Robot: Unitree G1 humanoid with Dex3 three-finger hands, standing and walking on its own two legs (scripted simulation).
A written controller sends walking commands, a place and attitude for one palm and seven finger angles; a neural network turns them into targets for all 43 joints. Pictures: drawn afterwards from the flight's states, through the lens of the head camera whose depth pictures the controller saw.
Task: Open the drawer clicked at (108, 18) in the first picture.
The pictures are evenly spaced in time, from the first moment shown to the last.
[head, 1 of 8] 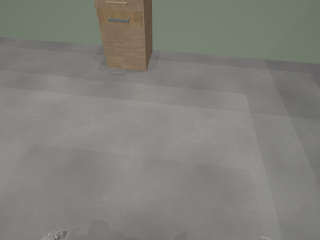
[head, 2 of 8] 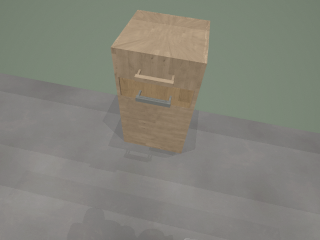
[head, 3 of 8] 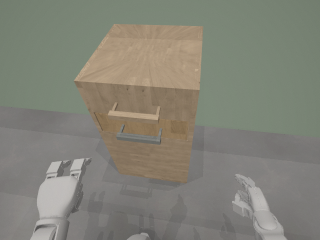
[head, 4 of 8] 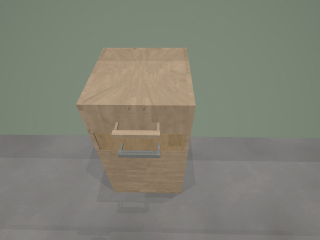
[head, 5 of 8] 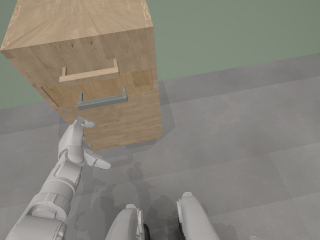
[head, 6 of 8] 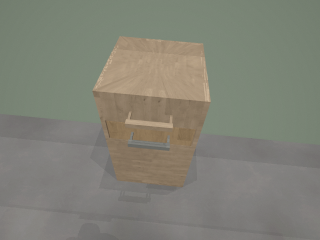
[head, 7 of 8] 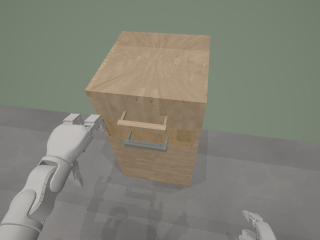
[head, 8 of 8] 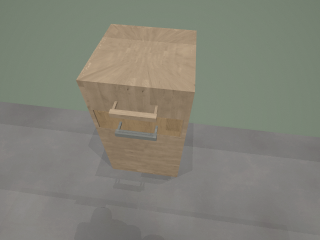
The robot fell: no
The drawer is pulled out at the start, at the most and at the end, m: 0.00 0.00 0.00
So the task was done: no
